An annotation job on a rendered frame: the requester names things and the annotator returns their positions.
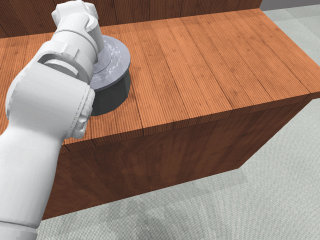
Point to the table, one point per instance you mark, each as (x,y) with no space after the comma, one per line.
(211,81)

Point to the pot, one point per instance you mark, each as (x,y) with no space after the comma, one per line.
(109,99)

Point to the lid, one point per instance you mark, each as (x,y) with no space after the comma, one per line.
(113,63)

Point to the left robot forearm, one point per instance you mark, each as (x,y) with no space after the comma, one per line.
(72,50)

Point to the left robot upper arm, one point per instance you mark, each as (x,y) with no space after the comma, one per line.
(49,106)

